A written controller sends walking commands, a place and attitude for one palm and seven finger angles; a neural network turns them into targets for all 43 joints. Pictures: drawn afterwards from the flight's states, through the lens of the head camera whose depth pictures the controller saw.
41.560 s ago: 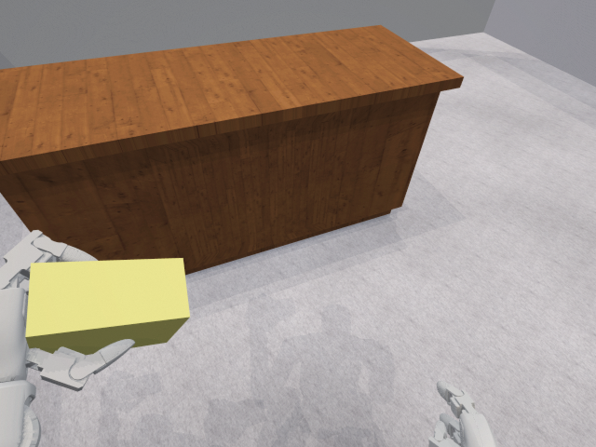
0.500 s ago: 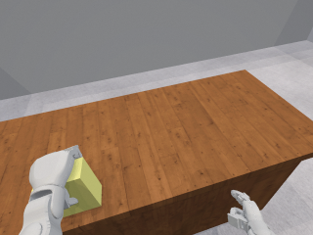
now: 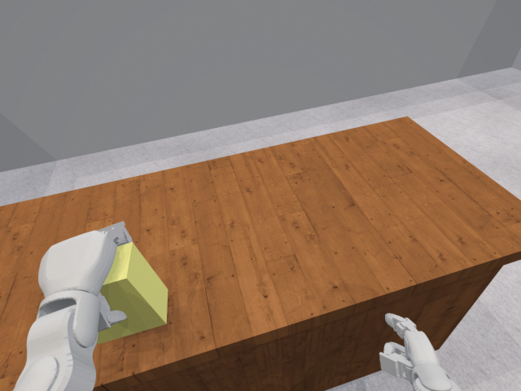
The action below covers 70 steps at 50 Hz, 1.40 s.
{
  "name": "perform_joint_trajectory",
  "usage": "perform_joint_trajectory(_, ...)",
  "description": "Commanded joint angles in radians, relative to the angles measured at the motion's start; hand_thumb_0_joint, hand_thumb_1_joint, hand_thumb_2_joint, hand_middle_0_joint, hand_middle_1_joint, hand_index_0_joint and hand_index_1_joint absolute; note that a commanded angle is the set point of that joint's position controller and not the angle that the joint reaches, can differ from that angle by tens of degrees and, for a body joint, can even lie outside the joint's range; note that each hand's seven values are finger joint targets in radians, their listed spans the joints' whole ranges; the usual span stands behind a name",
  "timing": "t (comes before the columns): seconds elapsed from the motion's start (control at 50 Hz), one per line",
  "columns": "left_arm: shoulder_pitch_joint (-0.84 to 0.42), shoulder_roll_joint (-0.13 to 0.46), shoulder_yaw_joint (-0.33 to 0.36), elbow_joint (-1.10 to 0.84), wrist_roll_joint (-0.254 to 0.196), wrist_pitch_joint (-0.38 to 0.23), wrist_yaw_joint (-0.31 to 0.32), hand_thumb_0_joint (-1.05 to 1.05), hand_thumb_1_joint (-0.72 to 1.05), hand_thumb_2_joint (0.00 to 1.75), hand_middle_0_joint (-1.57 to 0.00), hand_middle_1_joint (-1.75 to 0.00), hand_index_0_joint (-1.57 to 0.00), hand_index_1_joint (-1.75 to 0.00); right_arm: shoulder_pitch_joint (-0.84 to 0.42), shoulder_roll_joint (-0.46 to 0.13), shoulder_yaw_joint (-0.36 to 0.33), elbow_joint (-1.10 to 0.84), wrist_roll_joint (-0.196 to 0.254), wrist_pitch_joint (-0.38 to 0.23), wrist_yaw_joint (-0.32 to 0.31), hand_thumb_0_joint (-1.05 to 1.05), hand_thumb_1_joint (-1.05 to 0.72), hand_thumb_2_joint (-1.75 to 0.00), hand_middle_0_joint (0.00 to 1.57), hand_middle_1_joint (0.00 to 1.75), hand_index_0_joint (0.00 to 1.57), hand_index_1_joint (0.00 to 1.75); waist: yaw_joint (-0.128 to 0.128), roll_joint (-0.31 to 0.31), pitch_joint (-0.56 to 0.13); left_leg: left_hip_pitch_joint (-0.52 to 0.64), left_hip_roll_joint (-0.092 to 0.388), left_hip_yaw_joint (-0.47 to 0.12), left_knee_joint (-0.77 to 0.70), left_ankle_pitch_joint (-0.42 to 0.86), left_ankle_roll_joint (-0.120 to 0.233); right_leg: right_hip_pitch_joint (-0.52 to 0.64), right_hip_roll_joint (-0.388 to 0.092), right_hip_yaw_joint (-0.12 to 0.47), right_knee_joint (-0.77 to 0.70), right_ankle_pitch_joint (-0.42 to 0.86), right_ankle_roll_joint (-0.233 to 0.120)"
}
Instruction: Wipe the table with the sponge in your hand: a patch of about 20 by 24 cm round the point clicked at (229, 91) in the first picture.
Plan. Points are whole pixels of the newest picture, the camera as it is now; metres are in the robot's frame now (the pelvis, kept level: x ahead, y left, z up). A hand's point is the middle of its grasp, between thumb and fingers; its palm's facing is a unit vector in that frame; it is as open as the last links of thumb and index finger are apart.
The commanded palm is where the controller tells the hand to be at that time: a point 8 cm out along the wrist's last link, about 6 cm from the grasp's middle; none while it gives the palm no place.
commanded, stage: lift the sponge slowly off the table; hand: left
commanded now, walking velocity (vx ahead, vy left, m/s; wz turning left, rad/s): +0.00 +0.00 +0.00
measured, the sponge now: (122, 302) +0.21 +0.26 +0.05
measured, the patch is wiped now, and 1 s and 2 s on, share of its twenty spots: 1.00 1.00 1.00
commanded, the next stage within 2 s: bring the sponge back beside the body in 0.82 s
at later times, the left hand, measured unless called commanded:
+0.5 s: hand (102, 256) +0.22 +0.26 +0.15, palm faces +0.19 -0.16 -0.97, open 10.5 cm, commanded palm +0.18 +0.26 +0.21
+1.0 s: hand (98, 249) +0.23 +0.26 +0.16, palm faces +0.20 -0.16 -0.97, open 10.5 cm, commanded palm +0.17 +0.27 +0.22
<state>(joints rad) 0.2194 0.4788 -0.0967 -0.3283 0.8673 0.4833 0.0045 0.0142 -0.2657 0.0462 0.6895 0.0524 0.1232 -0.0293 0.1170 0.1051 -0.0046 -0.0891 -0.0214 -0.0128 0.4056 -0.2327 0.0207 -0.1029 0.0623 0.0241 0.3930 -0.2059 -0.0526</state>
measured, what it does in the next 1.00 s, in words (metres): stands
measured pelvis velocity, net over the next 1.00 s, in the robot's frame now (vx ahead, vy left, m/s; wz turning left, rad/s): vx -0.01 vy -0.01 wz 0.00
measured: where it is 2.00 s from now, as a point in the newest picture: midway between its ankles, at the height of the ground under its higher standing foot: outside the picture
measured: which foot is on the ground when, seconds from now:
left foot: down 0.00-1.00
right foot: down 0.00-1.00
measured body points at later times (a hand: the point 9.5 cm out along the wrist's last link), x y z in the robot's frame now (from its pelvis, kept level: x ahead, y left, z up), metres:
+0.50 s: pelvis -0.01 +0.00 +0.00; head -0.04 -0.05 +0.45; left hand +0.21 +0.26 +0.20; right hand +0.24 -0.20 -0.08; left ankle +0.00 +0.11 -0.74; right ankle +0.01 -0.09 -0.74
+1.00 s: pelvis -0.01 -0.01 +0.00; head -0.04 -0.05 +0.44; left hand +0.21 +0.26 +0.21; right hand +0.24 -0.20 -0.08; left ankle +0.00 +0.11 -0.74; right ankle +0.01 -0.09 -0.74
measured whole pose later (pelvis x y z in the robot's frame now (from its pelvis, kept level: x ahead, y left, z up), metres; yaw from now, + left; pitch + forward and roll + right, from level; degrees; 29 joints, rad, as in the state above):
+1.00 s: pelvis -0.01 -0.01 +0.00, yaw +0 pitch -4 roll +0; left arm 0.10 0.55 -0.04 -0.39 0.78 0.55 -0.07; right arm 0.00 -0.27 0.07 0.65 0.07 0.11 -0.04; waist 0.11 0.11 -0.02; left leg -0.14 -0.02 -0.01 0.43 -0.23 0.01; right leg -0.16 0.07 0.02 0.43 -0.20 -0.06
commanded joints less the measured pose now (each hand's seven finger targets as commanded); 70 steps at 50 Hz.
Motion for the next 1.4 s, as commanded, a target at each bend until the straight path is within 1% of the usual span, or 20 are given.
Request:
perform_joint_trajectory(0.0,-0.214,0.22,0.178,-0.218,0.029,0.002,0.038,0.0,0.1,1.3,-1.2,-1.6,-1.2,-1.6,-0.306,-0.087,-0.029,-0.232,0.008,-0.074,-0.003,0.0,-0.9,-0.9,0.2,0.3,0.2,0.3,0.015,-0.062,-0.172,-0.01,-0.002,-0.09,-0.036,0.217,0.034,0.062,-0.045,0.137,-0.066,0.135,-0.032)
perform_joint_trajectory(0.08,-0.225,0.212,0.167,-0.202,0.018,0.014,0.025,0.0,0.1,1.3,-1.2,-1.6,-1.2,-1.6,-0.305,-0.089,-0.023,-0.236,0.009,-0.078,-0.006,0.0,-0.9,-0.9,0.2,0.3,0.2,0.3,0.014,-0.043,-0.157,-0.017,0.0,-0.092,-0.039,0.208,0.034,0.053,-0.043,0.123,-0.067,0.116,-0.034)
perform_joint_trajectory(0.12,-0.26,0.27,0.215,-0.254,0.015,0.009,0.026,0.0,0.1,1.3,-1.2,-1.6,-1.2,-1.6,-0.323,-0.094,-0.025,-0.237,0.013,-0.084,-0.007,0.0,-0.9,-0.9,0.2,0.3,0.2,0.3,0.012,-0.028,-0.173,-0.011,0.001,-0.099,-0.035,0.203,0.033,0.056,-0.039,0.155,-0.063,0.112,-0.038)
perform_joint_trajectory(0.14,-0.266,0.214,0.16,-0.264,0.011,0.01,0.017,0.0,0.1,1.3,-1.2,-1.6,-1.2,-1.6,-0.314,-0.085,-0.02,-0.254,0.011,-0.086,-0.006,0.0,-0.9,-0.9,0.2,0.3,0.2,0.3,0.015,-0.013,-0.182,-0.013,-0.001,-0.095,-0.036,0.205,0.038,0.065,-0.043,0.117,-0.057,0.112,-0.035)
perform_joint_trajectory(0.28,-0.317,0.206,0.143,-0.234,0.013,0.008,0.007,0.0,0.1,1.3,-1.2,-1.6,-1.2,-1.6,-0.298,-0.085,-0.02,-0.242,0.013,-0.094,-0.015,0.0,-0.9,-0.9,0.2,0.3,0.2,0.3,0.011,-0.045,-0.163,-0.012,0.005,-0.101,-0.052,0.188,0.033,0.041,-0.037,0.107,-0.066,0.078,-0.036)
perform_joint_trajectory(0.42,-0.301,0.3,0.251,-0.293,-0.015,0.028,0.02,0.0,0.1,1.3,-1.2,-1.6,-1.2,-1.6,-0.323,-0.092,-0.02,-0.251,0.015,-0.08,-0.001,0.0,-0.9,-0.9,0.2,0.3,0.2,0.3,0.028,-0.025,-0.208,-0.027,0.002,-0.1,-0.041,0.218,0.026,0.086,-0.04,0.157,-0.044,0.142,-0.043)
perform_joint_trajectory(0.44,-0.279,0.245,0.205,-0.285,-0.023,0.036,0.012,0.0,0.1,1.3,-1.2,-1.6,-1.2,-1.6,-0.316,-0.083,-0.016,-0.264,0.015,-0.078,0.002,0.0,-0.9,-0.9,0.2,0.3,0.2,0.3,0.027,-0.02,-0.204,-0.037,-0.001,-0.091,-0.031,0.223,0.031,0.088,-0.044,0.131,-0.038,0.154,-0.04)
perform_joint_trajectory(0.52,-0.281,0.284,0.242,-0.328,-0.041,0.049,0.006,0.0,0.1,1.3,-1.2,-1.6,-1.2,-1.6,-0.326,-0.091,-0.019,-0.264,0.022,-0.074,0.004,0.0,-0.9,-0.9,0.2,0.3,0.2,0.3,0.019,-0.031,-0.192,-0.031,0.005,-0.097,-0.025,0.216,0.028,0.057,-0.041,0.157,-0.042,0.144,-0.037)
perform_joint_trajectory(0.54,-0.266,0.234,0.195,-0.322,-0.047,0.055,-0.003,0.0,0.1,1.3,-1.2,-1.6,-1.2,-1.6,-0.319,-0.084,-0.014,-0.277,0.022,-0.075,0.004,0.0,-0.9,-0.9,0.2,0.3,0.2,0.3,0.019,-0.031,-0.192,-0.036,0.002,-0.093,-0.02,0.211,0.034,0.059,-0.044,0.131,-0.04,0.135,-0.035)
perform_joint_trajectory(0.62,-0.327,0.295,0.233,-0.346,-0.045,0.054,-0.004,0.0,0.1,1.3,-1.2,-1.6,-1.2,-1.6,-0.326,-0.091,-0.014,-0.267,0.024,-0.077,-0.006,0.0,-0.9,-0.9,0.2,0.3,0.2,0.3,0.006,-0.031,-0.171,-0.031,0.006,-0.098,-0.021,0.171,0.03,0.022,-0.043,0.167,-0.056,0.077,-0.034)
perform_joint_trajectory(0.68,-0.371,0.269,0.199,-0.278,-0.041,0.058,-0.01,0.0,0.1,1.3,-1.2,-1.6,-1.2,-1.6,-0.307,-0.089,-0.01,-0.264,0.023,-0.08,-0.017,0.0,-0.9,-0.9,0.2,0.3,0.2,0.3,0.002,-0.057,-0.145,-0.039,0.003,-0.097,-0.025,0.142,0.031,0.0,-0.047,0.143,-0.07,0.027,-0.03)
perform_joint_trajectory(0.72,-0.432,0.333,0.244,-0.284,-0.031,0.055,-0.003,0.0,0.1,1.3,-1.2,-1.6,-1.2,-1.6,-0.323,-0.093,-0.009,-0.258,0.026,-0.087,-0.026,0.0,-0.9,-0.9,0.2,0.3,0.2,0.3,0.003,-0.045,-0.156,-0.038,0.003,-0.099,-0.029,0.114,0.029,-0.004,-0.045,0.178,-0.077,-0.017,-0.037)
perform_joint_trajectory(0.78,-0.413,0.271,0.192,-0.199,-0.028,0.063,-0.018,0.0,0.1,1.3,-1.2,-1.6,-1.2,-1.6,-0.306,-0.09,-0.006,-0.253,0.026,-0.088,-0.028,0.0,-0.9,-0.9,0.2,0.3,0.2,0.3,0.003,-0.06,-0.147,-0.05,0.001,-0.094,-0.031,0.113,0.028,-0.006,-0.049,0.14,-0.075,-0.013,-0.031)
perform_joint_trajectory(0.82,-0.442,0.316,0.227,-0.242,-0.028,0.057,-0.017,0.0,0.1,1.3,-1.2,-1.6,-1.2,-1.6,-0.324,-0.092,-0.008,-0.254,0.029,-0.097,-0.029,0.0,-0.9,-0.9,0.2,0.3,0.2,0.3,0.005,-0.036,-0.186,-0.042,0.0,-0.096,-0.031,0.113,0.027,0.012,-0.047,0.17,-0.068,-0.012,-0.036)
perform_joint_trajectory(0.84,-0.439,0.26,0.178,-0.248,-0.031,0.058,-0.026,0.0,0.1,1.3,-1.2,-1.6,-1.2,-1.6,-0.324,-0.083,-0.002,-0.273,0.026,-0.099,-0.027,0.0,-0.9,-0.9,0.2,0.3,0.2,0.3,0.013,-0.018,-0.194,-0.053,-0.002,-0.094,-0.029,0.119,0.03,0.029,-0.051,0.137,-0.057,0.003,-0.035)
perform_joint_trajectory(0.92,-0.368,0.349,0.275,-0.268,-0.032,0.055,-0.021,0.0,0.1,1.3,-1.2,-1.6,-1.2,-1.6,-0.322,-0.096,-0.009,-0.257,0.02,-0.093,-0.018,0.0,-0.9,-0.9,0.2,0.3,0.2,0.3,0.023,-0.034,-0.226,-0.054,-0.002,-0.096,-0.017,0.167,0.025,0.061,-0.053,0.175,-0.039,0.076,-0.037)
perform_joint_trajectory(0.94,-0.328,0.293,0.237,-0.267,-0.043,0.058,-0.028,0.0,0.1,1.3,-1.2,-1.6,-1.2,-1.6,-0.316,-0.084,-0.004,-0.28,0.018,-0.09,-0.015,0.0,-0.9,-0.9,0.2,0.3,0.2,0.3,0.028,-0.043,-0.227,-0.069,-0.004,-0.092,-0.011,0.171,0.029,0.076,-0.059,0.147,-0.03,0.09,-0.033)
perform_joint_trajectory(1.02,-0.28,0.362,0.309,-0.277,-0.048,0.058,-0.021,0.0,0.1,1.3,-1.2,-1.6,-1.2,-1.6,-0.318,-0.1,-0.01,-0.264,0.018,-0.075,-0.01,0.0,-0.9,-0.9,0.2,0.3,0.2,0.3,0.022,-0.059,-0.2,-0.07,0.0,-0.089,0.003,0.174,0.024,0.047,-0.057,0.187,-0.035,0.107,-0.032)
perform_joint_trajectory(1.22,-0.352,0.305,0.223,-0.34,-0.031,0.015,-0.023,0.0,0.1,1.3,-1.2,-1.6,-1.2,-1.6,-0.315,-0.092,-0.012,-0.272,0.023,-0.104,-0.029,0.0,-0.9,-0.9,0.2,0.3,0.2,0.3,-0.006,-0.003,-0.161,-0.024,0.006,-0.106,-0.011,0.123,0.031,-0.014,-0.05,0.166,-0.062,0.0,-0.032)
perform_joint_trajectory(1.38,-0.262,0.269,0.223,-0.268,-0.01,-0.001,0.001,0.0,0.1,1.3,-1.2,-1.6,-1.2,-1.6,-0.287,-0.088,-0.015,-0.253,0.008,-0.101,-0.024,0.0,-0.9,-0.9,0.2,0.3,0.2,0.3,0.02,-0.012,-0.154,-0.044,0.01,-0.112,-0.045,0.146,0.024,0.025,-0.042,0.121,-0.053,0.032,-0.038)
